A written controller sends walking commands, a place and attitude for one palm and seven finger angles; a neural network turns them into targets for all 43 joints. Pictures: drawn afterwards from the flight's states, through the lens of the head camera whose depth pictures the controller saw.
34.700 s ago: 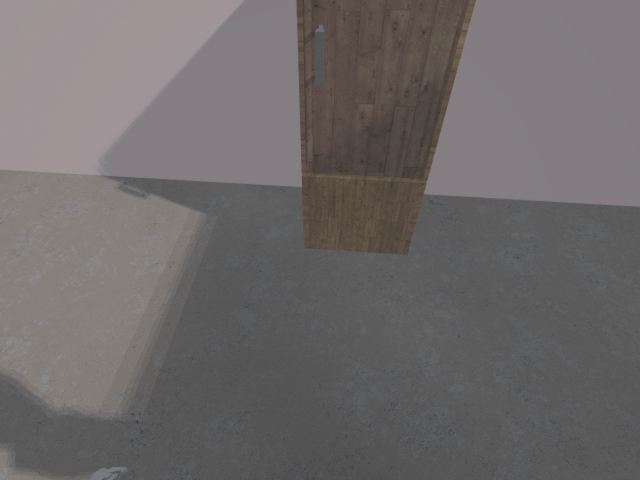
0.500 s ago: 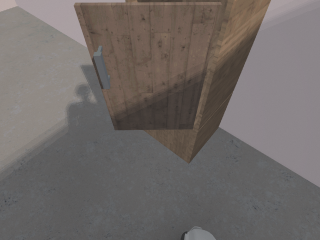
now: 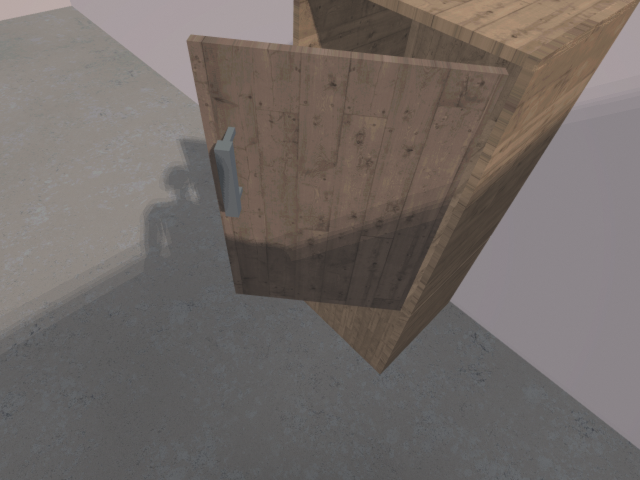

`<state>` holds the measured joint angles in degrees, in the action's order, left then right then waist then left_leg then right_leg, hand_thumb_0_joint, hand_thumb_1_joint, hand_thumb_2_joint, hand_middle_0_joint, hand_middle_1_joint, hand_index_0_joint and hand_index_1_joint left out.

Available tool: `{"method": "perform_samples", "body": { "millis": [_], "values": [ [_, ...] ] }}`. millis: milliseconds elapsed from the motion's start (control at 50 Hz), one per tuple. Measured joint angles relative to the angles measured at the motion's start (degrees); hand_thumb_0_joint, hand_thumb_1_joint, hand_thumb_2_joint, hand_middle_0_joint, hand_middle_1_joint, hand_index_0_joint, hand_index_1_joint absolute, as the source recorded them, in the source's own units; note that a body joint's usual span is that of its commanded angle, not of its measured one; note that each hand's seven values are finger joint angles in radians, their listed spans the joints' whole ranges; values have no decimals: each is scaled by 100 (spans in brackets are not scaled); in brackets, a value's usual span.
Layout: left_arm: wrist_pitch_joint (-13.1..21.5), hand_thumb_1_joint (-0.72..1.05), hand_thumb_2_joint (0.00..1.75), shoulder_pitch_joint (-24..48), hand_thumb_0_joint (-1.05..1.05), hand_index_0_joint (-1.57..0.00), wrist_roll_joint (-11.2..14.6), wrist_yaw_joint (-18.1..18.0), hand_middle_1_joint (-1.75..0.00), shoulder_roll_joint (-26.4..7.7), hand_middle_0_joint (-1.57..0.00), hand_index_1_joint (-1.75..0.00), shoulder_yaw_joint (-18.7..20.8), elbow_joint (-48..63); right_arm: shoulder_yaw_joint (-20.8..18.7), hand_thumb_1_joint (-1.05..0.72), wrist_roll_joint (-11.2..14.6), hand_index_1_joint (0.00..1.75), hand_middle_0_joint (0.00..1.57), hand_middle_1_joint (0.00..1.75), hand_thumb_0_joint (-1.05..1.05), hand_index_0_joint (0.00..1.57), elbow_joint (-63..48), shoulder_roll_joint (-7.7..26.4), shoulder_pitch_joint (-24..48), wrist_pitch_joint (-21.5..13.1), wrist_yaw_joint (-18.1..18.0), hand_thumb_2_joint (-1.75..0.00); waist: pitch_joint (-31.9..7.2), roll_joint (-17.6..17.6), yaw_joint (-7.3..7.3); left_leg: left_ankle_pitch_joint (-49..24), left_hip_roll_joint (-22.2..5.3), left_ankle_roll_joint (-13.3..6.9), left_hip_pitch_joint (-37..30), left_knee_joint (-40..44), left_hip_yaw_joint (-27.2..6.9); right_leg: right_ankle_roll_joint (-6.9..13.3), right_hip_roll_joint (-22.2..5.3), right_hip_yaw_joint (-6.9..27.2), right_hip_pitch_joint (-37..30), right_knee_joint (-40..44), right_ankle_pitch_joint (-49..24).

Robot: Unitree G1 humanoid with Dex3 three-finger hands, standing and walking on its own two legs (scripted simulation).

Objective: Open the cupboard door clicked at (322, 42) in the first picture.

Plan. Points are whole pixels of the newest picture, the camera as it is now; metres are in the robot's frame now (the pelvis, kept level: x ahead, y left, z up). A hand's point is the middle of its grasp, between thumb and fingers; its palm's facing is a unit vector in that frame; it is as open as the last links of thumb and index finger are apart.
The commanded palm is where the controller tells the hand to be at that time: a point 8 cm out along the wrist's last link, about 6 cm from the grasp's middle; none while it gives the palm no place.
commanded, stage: come to a stop and stand still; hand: left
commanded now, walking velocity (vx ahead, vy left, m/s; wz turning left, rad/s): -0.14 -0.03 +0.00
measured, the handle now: (232, 173) +0.52 +0.20 +0.07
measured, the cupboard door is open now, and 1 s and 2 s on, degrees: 41 41 41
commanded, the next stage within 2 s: none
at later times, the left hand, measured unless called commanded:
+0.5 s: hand out of the picture +0.02 +0.17 -0.17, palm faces +0.02 -0.98 -0.20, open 7.4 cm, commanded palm none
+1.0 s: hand out of the picture -0.14 +0.19 -0.19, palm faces +0.10 -0.98 -0.16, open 7.4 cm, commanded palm none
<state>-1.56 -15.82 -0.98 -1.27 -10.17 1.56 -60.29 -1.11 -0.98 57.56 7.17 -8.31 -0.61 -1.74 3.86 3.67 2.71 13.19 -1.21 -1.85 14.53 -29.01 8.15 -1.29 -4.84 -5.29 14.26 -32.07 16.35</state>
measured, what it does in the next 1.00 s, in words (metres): shifts its weight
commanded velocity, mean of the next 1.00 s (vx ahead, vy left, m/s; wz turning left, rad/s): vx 0.00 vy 0.00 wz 0.00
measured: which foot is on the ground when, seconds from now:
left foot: down 0.00-1.00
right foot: down 0.00-1.00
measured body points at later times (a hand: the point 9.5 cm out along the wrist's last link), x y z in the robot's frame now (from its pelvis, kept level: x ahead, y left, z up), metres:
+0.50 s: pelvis -0.05 -0.01 +0.00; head -0.07 +0.00 +0.45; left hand +0.01 +0.22 -0.15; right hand +0.00 -0.25 -0.14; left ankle +0.00 +0.09 -0.73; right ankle +0.00 -0.12 -0.73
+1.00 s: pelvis -0.10 +0.03 -0.01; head -0.12 +0.05 +0.44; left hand -0.14 +0.25 -0.18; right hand -0.07 -0.20 -0.15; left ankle -0.06 +0.10 -0.73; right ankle -0.01 -0.12 -0.73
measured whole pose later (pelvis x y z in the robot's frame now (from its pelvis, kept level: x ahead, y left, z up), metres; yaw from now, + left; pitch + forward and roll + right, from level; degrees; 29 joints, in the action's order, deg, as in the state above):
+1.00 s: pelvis -0.10 +0.03 -0.01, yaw +2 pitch -3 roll -2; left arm -3.1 -24.3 -1.4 -2.3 -8.8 2.1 -58.2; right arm -2.2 -1.2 57.3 8.2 -18.3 1.5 0.0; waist -0.8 1.8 -0.2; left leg 20.0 2.0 -1.3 19.1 -40.2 2.4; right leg -0.6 -2.1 -1.9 19.6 -31.2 10.8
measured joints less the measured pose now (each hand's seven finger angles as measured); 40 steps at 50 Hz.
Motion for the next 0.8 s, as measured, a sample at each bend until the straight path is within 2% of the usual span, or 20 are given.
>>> {"method": "perform_samples", "body": {
  "millis": [80, 160, 220, 260, 320, 420, 600, 700, 800],
  "values": [
    [-62, 92, 89, -20, 0, -19, -27, -11, -30, -49, -20, -30, 49, 84, -46, -92, -10, 30, 21, 30, 0, 20, -130, -43, 209, 72, 10, -90, 128, -75, -33, 19, 6, 34, 112, -114, 45, 35, 58, 153, 147, -356, 249],
    [6, 91, 89, -60, 0, -19, -72, -44, -29, 8, -20, -30, 57, 161, -128, -91, 9, 30, 21, 30, 0, 21, -125, 85, 253, 184, 41, -90, 127, -416, -69, 135, -166, 148, 301, -372, -95, 202, 248, 45, 135, -242, 165],
    [72, 91, 89, -130, 0, -19, -101, -148, -30, 78, -20, -30, 0, 256, -156, -91, 31, 30, 21, 30, 0, 20, -162, 200, 166, 254, 89, -90, 89, -488, -73, 848, -68, 247, 373, -790, -308, 272, 294, 59, 135, -145, 73],
    [130, 91, 89, -221, 0, -19, -84, -201, -30, 101, -20, -30, -39, 392, -157, -91, 63, 30, 21, 30, 0, 20, -263, 261, 70, 222, 124, -90, 54, -449, -116, 699, 64, 210, 253, -672, -358, 267, 276, 124, 159, -173, 25],
    [131, 91, 89, -231, 0, -20, -47, -215, -30, 67, -20, -30, -72, 519, -149, -91, 67, 30, 20, 30, 0, 20, -338, 306, -111, 151, 131, -90, -6, -368, -212, 74, 151, 88, -8, -280, -416, 239, 266, 113, 138, -340, 86],
    [33, 91, 89, -38, 0, -20, -36, -148, -30, 15, -20, -30, -117, 647, -66, -91, -11, 30, 20, 30, 0, 20, -308, 318, -420, 178, 154, -90, -183, -272, -245, 104, 107, 48, 10, -352, -460, 232, 315, 66, 28, -140, -113],
    [-7, 91, 89, -24, 0, -20, -17, -56, -30, -79, -21, -30, -81, 820, 12, -91, -103, 30, 20, 30, 0, 20, -194, 252, -1065, 192, 198, -90, -450, -198, -409, -6, 124, -33, 383, -408, -542, 216, 325, 11, 278, -3, -204],
    [-26, 91, 89, -113, 0, -20, -18, -40, -30, -96, -20, -30, -27, 781, 45, -91, -106, 30, 20, 30, 0, 20, -19, 188, -1333, 217, 185, -90, -434, -220, -430, -130, 150, -118, 475, -334, -576, 180, 357, 52, 355, 35, 7],
    [-18, 91, 89, -311, 0, -20, -38, -33, -30, -40, -20, -30, 14, 662, 34, -91, -76, 30, 20, 30, 0, 20, 138, 145, -1308, 271, 162, -90, -317, -267, -373, -329, 221, -202, 519, -290, -568, 186, 391, 218, 457, -99, 141]
  ]
}}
